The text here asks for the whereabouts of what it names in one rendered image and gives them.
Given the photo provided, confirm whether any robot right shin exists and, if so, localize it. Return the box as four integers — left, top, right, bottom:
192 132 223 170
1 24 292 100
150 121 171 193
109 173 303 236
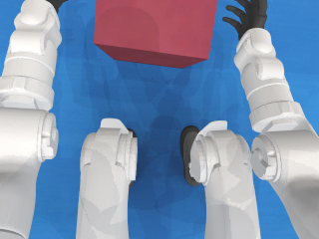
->
188 120 252 183

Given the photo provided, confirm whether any right robot upper arm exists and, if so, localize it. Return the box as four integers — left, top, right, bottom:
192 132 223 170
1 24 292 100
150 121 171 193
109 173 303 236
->
250 129 319 239

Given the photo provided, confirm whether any right robot forearm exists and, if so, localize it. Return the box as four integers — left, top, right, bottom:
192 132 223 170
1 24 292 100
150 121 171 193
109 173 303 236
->
233 28 319 138

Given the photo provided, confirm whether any robot right foot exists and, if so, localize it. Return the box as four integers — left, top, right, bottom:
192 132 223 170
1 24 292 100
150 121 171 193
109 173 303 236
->
179 125 201 186

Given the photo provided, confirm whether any robot left hand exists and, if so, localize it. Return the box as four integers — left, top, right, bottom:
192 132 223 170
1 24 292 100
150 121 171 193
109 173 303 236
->
46 0 68 14

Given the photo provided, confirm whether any left robot forearm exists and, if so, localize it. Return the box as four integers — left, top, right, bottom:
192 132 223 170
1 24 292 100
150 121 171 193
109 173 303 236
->
0 0 62 111

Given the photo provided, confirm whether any robot right hand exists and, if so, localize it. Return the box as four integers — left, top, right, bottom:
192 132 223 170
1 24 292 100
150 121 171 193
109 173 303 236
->
222 0 268 41

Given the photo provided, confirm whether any left robot upper arm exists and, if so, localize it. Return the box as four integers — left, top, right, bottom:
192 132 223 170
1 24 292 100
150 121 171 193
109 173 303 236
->
0 107 59 239

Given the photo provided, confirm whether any carton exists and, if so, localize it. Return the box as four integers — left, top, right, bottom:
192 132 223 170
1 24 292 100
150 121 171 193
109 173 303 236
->
94 0 218 69

